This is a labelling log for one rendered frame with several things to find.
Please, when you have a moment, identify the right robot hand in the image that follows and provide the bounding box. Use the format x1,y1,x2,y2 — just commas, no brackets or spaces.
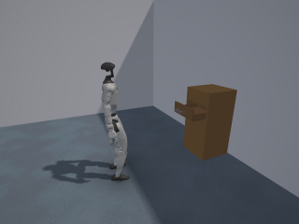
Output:
107,130,119,146

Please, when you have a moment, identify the right robot upper arm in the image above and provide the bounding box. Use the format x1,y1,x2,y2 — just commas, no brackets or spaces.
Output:
103,83,115,110

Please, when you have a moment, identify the right robot forearm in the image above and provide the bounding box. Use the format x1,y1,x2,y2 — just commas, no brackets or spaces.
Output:
104,105,114,131

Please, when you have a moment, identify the right robot shin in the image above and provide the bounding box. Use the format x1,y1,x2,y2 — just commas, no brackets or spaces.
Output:
116,150,127,177

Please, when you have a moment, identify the handle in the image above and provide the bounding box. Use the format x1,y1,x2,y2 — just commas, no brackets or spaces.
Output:
175,108,186,114

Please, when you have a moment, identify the cabinet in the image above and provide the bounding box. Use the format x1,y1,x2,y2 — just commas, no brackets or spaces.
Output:
183,84,237,161

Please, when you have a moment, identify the drawer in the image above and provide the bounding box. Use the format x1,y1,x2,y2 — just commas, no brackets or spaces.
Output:
174,101,207,122

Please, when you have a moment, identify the left robot foot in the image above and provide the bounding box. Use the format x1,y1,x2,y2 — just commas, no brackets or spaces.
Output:
110,163,126,170

